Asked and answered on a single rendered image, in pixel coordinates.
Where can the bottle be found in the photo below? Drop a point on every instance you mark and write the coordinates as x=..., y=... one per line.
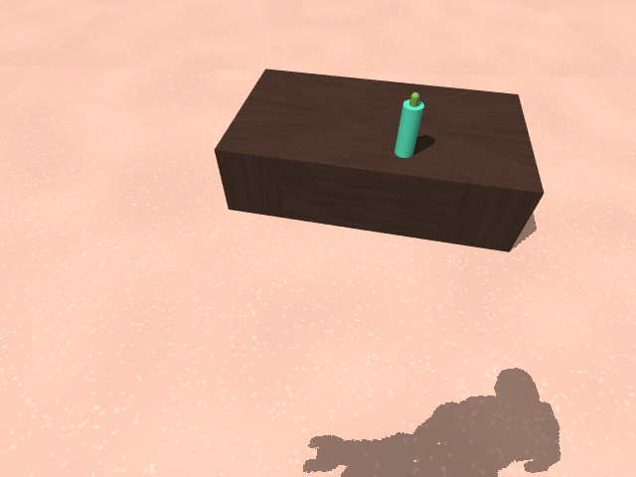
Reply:
x=410, y=119

